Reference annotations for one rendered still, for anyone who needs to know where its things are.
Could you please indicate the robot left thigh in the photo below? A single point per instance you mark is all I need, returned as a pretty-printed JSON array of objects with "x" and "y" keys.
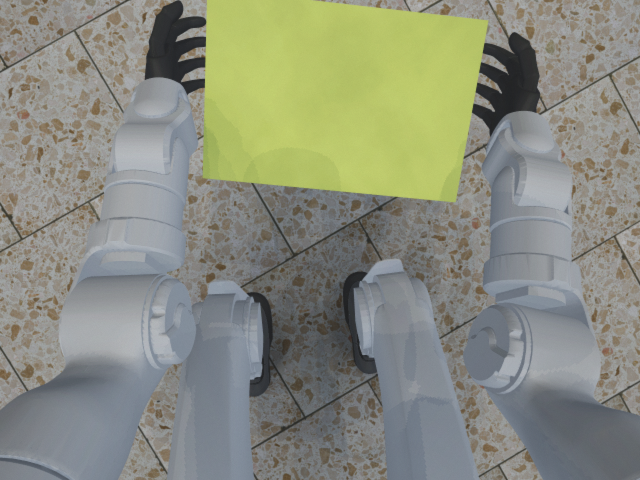
[{"x": 211, "y": 434}]

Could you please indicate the robot thigh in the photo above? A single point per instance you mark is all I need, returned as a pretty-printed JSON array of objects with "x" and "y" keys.
[
  {"x": 425, "y": 435},
  {"x": 211, "y": 434}
]

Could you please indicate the robot right hand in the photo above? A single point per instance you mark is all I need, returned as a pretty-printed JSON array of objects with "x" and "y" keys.
[{"x": 519, "y": 88}]

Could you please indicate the robot left upper arm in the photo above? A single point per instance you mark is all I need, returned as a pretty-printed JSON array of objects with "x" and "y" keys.
[{"x": 119, "y": 335}]

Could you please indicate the robot left forearm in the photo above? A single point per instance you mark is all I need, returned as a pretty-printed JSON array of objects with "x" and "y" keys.
[{"x": 145, "y": 191}]

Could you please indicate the robot right upper arm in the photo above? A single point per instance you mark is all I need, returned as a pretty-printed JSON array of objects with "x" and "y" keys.
[{"x": 541, "y": 369}]

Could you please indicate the robot right forearm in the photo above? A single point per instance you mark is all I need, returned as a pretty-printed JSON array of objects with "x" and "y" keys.
[{"x": 531, "y": 220}]

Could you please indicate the robot left hand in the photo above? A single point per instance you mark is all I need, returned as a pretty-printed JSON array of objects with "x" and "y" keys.
[{"x": 164, "y": 52}]

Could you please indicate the carton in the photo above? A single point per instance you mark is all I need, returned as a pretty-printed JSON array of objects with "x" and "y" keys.
[{"x": 339, "y": 97}]

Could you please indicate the robot right thigh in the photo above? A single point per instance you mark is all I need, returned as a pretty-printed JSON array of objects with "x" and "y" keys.
[{"x": 425, "y": 435}]

